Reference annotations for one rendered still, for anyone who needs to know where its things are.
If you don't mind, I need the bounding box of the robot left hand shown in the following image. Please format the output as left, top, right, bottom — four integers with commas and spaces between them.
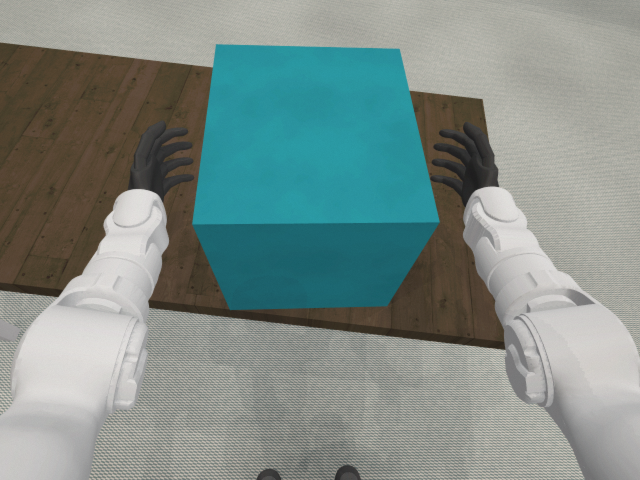
127, 120, 194, 202

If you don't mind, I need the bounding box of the robot right hand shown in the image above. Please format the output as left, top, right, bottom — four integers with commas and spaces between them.
430, 122, 499, 208

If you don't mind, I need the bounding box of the robot left upper arm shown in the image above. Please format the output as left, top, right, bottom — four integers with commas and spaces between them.
0, 305, 149, 480

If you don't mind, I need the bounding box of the robot right forearm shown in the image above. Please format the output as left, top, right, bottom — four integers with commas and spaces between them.
463, 187, 640, 387

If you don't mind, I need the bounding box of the robot left forearm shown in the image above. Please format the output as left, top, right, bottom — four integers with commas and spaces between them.
10, 189, 169, 400

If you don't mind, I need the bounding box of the table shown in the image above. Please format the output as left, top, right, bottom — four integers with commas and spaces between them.
0, 43, 505, 350

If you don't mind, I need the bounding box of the carton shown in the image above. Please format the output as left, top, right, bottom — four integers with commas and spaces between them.
192, 44, 440, 310

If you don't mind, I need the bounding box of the robot right upper arm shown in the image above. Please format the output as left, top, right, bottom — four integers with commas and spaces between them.
504, 304, 640, 480

